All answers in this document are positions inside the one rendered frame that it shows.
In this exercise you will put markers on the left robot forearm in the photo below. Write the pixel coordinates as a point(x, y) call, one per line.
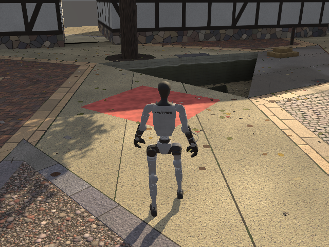
point(138, 134)

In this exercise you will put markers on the left robot foot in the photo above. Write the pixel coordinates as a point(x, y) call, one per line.
point(153, 211)

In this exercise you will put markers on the robot left hand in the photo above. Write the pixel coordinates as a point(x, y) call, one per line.
point(140, 141)

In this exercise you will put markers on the robot right shin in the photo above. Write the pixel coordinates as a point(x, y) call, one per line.
point(178, 174)

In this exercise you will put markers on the right robot upper arm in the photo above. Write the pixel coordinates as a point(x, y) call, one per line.
point(183, 117)

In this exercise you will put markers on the robot right hand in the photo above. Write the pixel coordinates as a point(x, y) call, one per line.
point(194, 149)

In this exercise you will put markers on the right robot forearm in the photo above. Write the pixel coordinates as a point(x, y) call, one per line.
point(190, 137)

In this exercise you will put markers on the left robot upper arm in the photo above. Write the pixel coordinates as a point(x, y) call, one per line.
point(145, 115)

